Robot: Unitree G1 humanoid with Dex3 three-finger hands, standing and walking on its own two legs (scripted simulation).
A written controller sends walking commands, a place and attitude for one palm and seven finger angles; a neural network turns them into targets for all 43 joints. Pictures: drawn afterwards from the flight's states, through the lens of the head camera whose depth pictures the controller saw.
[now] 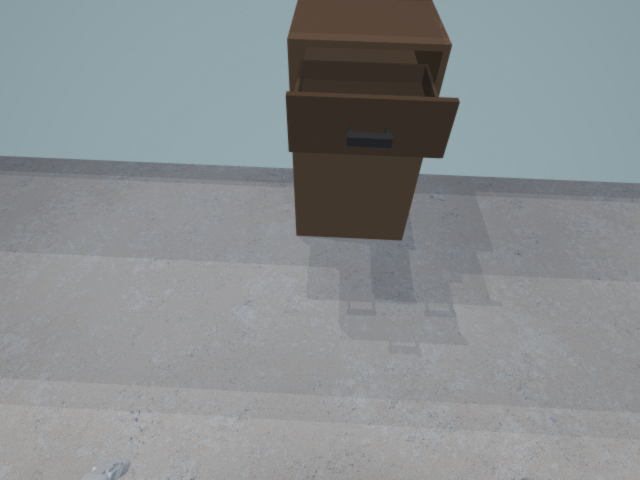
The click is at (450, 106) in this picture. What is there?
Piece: drawer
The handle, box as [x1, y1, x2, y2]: [347, 126, 392, 147]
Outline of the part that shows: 348,127 347,145 374,147 391,146 392,136 388,128 385,127 384,133 353,132 352,126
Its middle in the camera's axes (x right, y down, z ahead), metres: +0.12 -0.25 +0.95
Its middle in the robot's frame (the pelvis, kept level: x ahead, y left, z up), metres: +0.88 -0.07 -0.06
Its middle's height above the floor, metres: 0.71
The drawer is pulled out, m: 0.27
